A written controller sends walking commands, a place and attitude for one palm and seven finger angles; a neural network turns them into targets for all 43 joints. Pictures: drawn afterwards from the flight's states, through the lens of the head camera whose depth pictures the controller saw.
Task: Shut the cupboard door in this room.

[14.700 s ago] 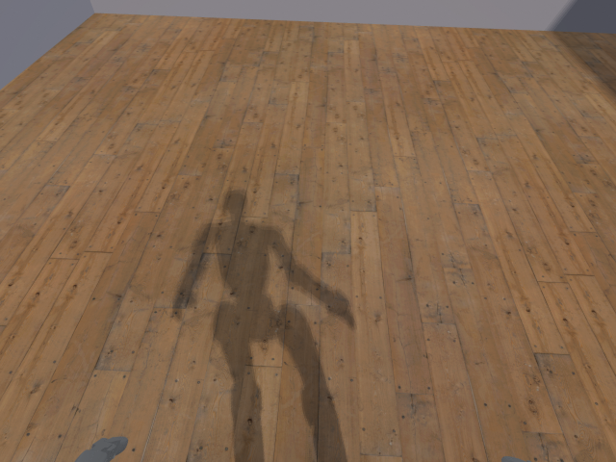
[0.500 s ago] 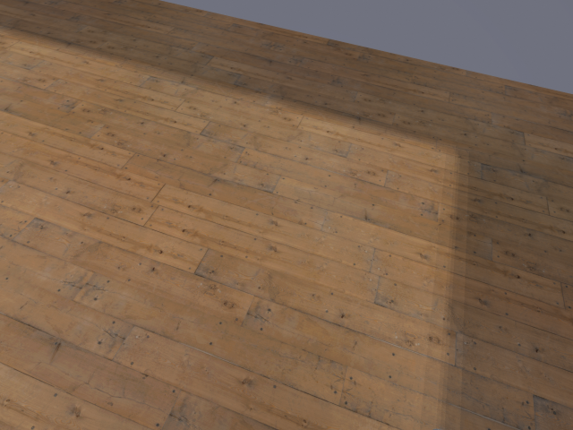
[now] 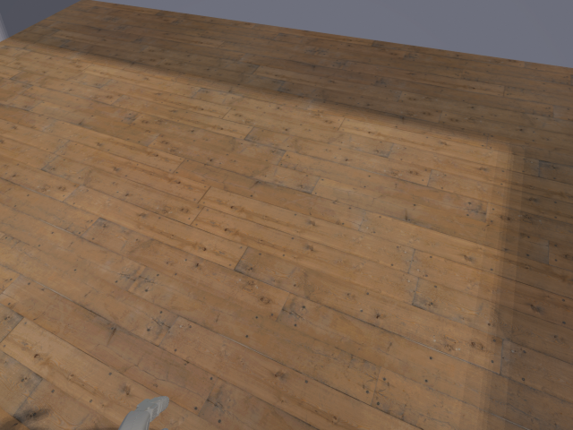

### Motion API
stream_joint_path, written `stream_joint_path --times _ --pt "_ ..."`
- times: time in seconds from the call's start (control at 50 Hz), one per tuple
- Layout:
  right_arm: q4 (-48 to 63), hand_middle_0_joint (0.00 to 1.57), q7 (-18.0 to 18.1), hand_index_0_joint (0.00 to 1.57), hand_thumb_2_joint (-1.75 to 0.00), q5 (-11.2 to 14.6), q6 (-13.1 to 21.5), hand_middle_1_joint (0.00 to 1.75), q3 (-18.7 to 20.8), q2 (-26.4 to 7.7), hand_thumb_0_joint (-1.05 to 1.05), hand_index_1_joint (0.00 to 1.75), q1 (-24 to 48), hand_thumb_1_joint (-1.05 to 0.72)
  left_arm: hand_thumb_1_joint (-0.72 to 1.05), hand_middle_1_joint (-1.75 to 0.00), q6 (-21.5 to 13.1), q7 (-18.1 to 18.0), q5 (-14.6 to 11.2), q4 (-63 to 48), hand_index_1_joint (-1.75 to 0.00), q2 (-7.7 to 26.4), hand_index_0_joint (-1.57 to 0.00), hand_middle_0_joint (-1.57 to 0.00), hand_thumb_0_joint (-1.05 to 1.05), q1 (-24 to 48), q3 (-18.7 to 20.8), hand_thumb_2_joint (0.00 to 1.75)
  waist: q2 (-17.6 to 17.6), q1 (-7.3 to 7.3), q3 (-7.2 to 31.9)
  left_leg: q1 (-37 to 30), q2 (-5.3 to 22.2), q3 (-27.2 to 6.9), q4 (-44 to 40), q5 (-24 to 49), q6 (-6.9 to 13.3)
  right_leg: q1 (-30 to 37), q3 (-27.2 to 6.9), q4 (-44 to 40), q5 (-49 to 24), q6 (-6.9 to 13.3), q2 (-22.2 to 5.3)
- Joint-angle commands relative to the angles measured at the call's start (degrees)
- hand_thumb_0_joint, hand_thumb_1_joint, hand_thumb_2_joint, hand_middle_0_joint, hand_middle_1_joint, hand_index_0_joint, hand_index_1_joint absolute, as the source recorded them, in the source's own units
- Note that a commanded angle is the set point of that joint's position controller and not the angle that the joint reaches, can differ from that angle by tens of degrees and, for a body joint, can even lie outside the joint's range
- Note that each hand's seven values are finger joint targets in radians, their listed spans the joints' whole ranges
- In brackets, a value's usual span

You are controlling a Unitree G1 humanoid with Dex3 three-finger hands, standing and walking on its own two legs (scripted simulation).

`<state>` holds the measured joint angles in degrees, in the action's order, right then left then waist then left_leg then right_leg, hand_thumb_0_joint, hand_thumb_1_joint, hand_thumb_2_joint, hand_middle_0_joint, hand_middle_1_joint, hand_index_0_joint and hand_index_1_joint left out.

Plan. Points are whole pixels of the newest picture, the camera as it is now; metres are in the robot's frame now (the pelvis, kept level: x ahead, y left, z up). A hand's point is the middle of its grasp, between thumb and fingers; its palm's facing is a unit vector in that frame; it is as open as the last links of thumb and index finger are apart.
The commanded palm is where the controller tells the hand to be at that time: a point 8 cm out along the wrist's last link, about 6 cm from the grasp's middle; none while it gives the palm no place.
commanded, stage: turn or walk to find it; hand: left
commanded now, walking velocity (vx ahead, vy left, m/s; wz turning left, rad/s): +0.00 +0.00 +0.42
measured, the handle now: out of the picture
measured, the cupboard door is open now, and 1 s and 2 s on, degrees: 78 78 78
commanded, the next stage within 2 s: none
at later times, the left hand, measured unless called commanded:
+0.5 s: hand out of the picture -0.08 +0.21 -0.17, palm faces +0.30 -0.92 -0.24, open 7.4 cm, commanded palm none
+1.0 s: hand out of the picture -0.03 +0.23 -0.14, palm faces +0.40 -0.88 -0.26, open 7.4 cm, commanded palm none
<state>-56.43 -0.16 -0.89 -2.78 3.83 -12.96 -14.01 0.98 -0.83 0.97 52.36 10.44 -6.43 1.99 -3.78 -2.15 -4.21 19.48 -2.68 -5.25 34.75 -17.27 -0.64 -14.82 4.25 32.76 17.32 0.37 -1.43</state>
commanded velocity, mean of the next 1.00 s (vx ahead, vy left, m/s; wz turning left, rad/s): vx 0.00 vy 0.00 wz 0.42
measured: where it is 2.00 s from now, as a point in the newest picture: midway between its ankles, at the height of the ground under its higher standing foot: outside the picture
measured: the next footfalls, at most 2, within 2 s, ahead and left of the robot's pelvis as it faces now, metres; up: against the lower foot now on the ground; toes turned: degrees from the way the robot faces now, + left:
left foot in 0.50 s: -0.04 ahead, +0.13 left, +0.00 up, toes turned +19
right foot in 1.02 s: +0.03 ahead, -0.09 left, +0.00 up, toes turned +22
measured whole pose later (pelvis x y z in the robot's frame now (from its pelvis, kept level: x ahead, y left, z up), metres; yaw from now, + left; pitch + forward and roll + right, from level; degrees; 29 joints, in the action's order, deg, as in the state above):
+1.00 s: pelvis -0.06 +0.00 +0.01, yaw +24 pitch +0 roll +0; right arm -56.3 0.0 -1.3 -2.3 3.1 -11.6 -13.9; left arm 2.1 -0.7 0.5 52.8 11.7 -6.2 2.4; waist -1.6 -2.1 -3.7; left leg 16.3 -3.3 -4.5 28.8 -12.2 1.1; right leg -17.1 2.2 36.8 20.4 -4.0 -2.1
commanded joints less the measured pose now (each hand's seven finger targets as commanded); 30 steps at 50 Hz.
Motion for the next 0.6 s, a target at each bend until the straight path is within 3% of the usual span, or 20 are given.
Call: stream_joint_path --times 0.0,0.02,0.04,0.06,0.1,0.18,0.28,0.36,0.4,0.44,0.46,0.48,0.5,0.52,0.54,0.56,0.58 --pt "5.26 0.2 0.23 0.2 -0.9 -0.61 -0.12 0.3 2.48 -6.12 0.0 0.3 1.72 -0.9 0.9 -0.3 -1.28 -1.63 -0.14 -3.18 -0.3 12.56 -0.2 -0.2 0.0 -4.59 3.7 0.9 17.15 3.18 3.65 12.16 2.05 -2.27 28.43 -12.54 -0.67 2.84 -18.82 -19.35 -5.75 8.44 -23.57" --pt "3.81 0.2 -0.04 0.2 -0.9 -0.58 -0.59 0.3 2.7 -5.75 0.0 0.3 0.33 -0.9 0.9 -0.3 -1.08 -1.45 -0.22 -3.91 -0.3 11.55 -0.2 -0.2 0.0 -1.35 3.21 0.9 13.61 1.61 1.37 12.16 2.22 -1.05 32.81 -9.13 -0.97 0.6 -15.41 -19.73 -1.41 7.13 -20.65" --pt "2.71 0.2 -0.41 0.2 -0.9 -0.69 -0.75 0.3 2.58 -5.2 0.0 0.3 -1.08 -0.9 0.9 -0.3 -1.12 -1.21 -0.27 -4.41 -0.3 10.0 -0.2 -0.2 0.0 0.21 2.55 0.9 11.18 0.49 0.34 12.25 2.77 0.0 35.11 -5.86 -1.4 0.11 -10.6 -18.6 -2.85 5.45 -17.55" --pt "2.09 0.2 -0.62 0.2 -0.9 -0.69 -0.86 0.3 2.43 -4.61 0.0 0.3 -2.21 -0.9 0.9 -0.3 -1.42 -1.09 -0.29 -4.37 -0.3 8.98 -0.2 -0.2 0.0 0.25 2.25 0.9 11.76 0.18 0.1 12.35 2.91 1.04 36.26 -3.52 -1.95 0.41 -7.44 -17.98 -5.48 4.54 -15.87" --pt "1.49 0.2 -0.75 0.2 -0.9 -0.55 -0.76 0.3 2.23 -4.12 0.0 0.3 -3.24 -0.9 0.9 -0.3 -1.88 -1.1 -0.23 -3.87 -0.3 8.39 -0.2 -0.2 0.0 -1.67 2.15 0.9 12.88 0.45 1.39 13.01 3.43 1.89 36.27 -1.17 -2.93 3.88 -4.21 -16.82 -11.07 4.08 -14.86" --pt "1.93 0.2 -0.61 0.2 -0.9 -0.45 -0.73 0.3 1.94 -4.47 0.0 0.3 0.19 -0.9 0.9 -0.3 -2.08 -1.15 -0.07 -1.75 -0.3 8.65 -0.2 -0.2 0.0 -7.24 2.35 0.9 13.0 2.89 2.5 13.68 4.61 2.52 32.79 -2.19 -4.03 8.68 -4.39 -15.72 -16.09 5.33 -16.63" --pt "3.0 0.2 -0.42 0.2 -0.9 -0.12 -0.49 0.3 1.09 -3.62 0.0 0.3 4.49 -0.9 0.9 -0.3 -1.8 -1.21 0.57 -0.05 -0.3 10.36 -0.2 -0.2 0.0 -10.46 2.89 0.9 13.19 4.54 2.84 10.31 5.56 4.92 22.33 -8.1 -4.01 10.39 -3.88 -13.86 -22.11 7.41 -19.31" --pt "3.73 0.2 -0.38 0.2 -0.9 0.41 0.32 0.3 0.24 -2.89 0.0 0.3 6.56 -0.9 0.9 -0.3 -1.39 -0.97 0.87 0.96 -0.3 12.59 -0.2 -0.2 0.0 -11.53 3.39 0.9 15.05 5.4 5.33 5.11 4.63 8.03 11.42 -10.14 -2.94 11.84 -2.67 -10.83 -27.56 8.39 -19.87" --pt "3.81 0.2 -0.22 0.2 -0.9 0.59 0.87 0.3 0.06 -2.88 0.0 0.3 5.58 -0.9 0.9 -0.3 -1.19 -0.92 0.87 1.28 -0.3 13.09 -0.2 -0.2 0.0 -11.1 3.65 0.9 15.14 4.81 7.04 1.39 4.11 9.52 4.24 -8.49 -2.37 12.08 -1.72 -7.99 -29.36 7.64 -19.9" --pt "3.04 0.2 -0.18 0.2 -0.9 0.5 1.48 0.3 0.18 -3.82 0.0 0.3 2.4 -0.9 0.9 -0.3 -0.87 -0.81 0.37 1.47 -0.3 13.04 -0.2 -0.2 0.0 -9.41 3.76 0.9 13.6 2.36 8.42 -6.96 4.01 10.06 -7.12 1.45 -1.59 8.1 1.5 -3.38 -25.3 4.23 -18.5" --pt "2.55 0.2 -0.26 0.2 -0.9 0.38 2.01 0.3 0.68 -6.06 0.0 0.3 0.16 -0.9 0.9 -0.3 -0.48 -0.68 -0.16 1.06 -0.3 11.92 -0.2 -0.2 0.0 -8.94 3.54 0.9 7.8 0.68 9.55 -14.4 6.27 7.19 -13.32 9.29 -0.66 2.39 4.47 2.85 -19.15 1.19 -16.1" --pt "2.86 0.2 -0.07 0.2 -0.9 -0.07 2.42 0.3 1.85 -11.35 0.0 0.3 -0.99 -0.9 0.9 -0.3 -0.08 -0.42 -0.54 -0.35 -0.3 8.57 -0.2 -0.2 0.0 -9.23 2.89 0.9 -8.19 0.01 9.62 -22.0 18.68 -9.04 -16.45 21.23 3.8 -11.68 7.02 13.92 2.26 -3.01 -8.73" --pt "2.44 0.2 0.39 0.2 -0.9 -0.02 1.86 0.3 2.59 -14.75 0.0 0.3 -2.97 -0.9 0.9 -0.3 0.5 -0.49 -0.11 -1.92 -0.3 6.39 -0.2 -0.2 0.0 -6.49 1.74 0.9 -13.37 -1.26 7.89 -19.79 25.99 -15.01 -16.63 35.71 9.4 -17.12 3.56 22.12 19.79 -4.47 -5.61" --pt "2.06 0.2 0.66 0.2 -0.9 -0.22 1.58 0.3 2.26 -13.81 0.0 0.3 -2.24 -0.9 0.9 -0.3 1.18 -0.64 0.1 -1.76 -0.3 7.93 -0.2 -0.2 0.0 -4.83 2.0 0.9 -8.13 -1.32 6.66 -15.77 25.95 -12.06 -16.47 31.26 11.35 -15.34 -0.03 26.67 18.24 -3.88 -6.37" --pt "2.6 0.2 1.17 0.2 -0.9 -0.34 1.79 0.3 1.73 -12.08 0.0 0.3 0.41 -0.9 0.9 -0.3 1.65 -0.7 0.13 -0.9 -0.3 7.76 -0.2 -0.2 0.0 -3.47 2.22 0.9 -10.58 -0.69 3.75 -11.16 22.55 -10.78 -18.11 27.2 10.4 -15.52 -2.11 28.27 14.79 -4.13 -6.62" --pt "3.36 0.2 1.45 0.2 -0.9 -0.37 1.7 0.3 1.35 -10.8 0.0 0.3 3.47 -0.9 0.9 -0.3 1.72 -0.33 0.1 -0.32 -0.3 8.5 -0.2 -0.2 0.0 -3.23 2.62 0.9 -8.94 0.56 0.98 -9.97 19.9 -8.87 -17.78 25.26 9.71 -16.5 -2.4 30.13 11.24 -4.11 -6.23" --pt "3.87 0.2 1.49 0.2 -0.9 -0.28 1.91 0.3 0.83 -10.02 0.0 0.3 4.75 -0.9 0.9 -0.3 1.46 0.12 0.11 0.24 -0.3 8.7 -0.2 -0.2 0.0 -4.17 2.64 0.9 -7.19 1.37 0.99 -9.8 18.26 -7.13 -17.35 25.37 8.86 -16.52 -2.48 31.05 8.41 -4.3 -5.92"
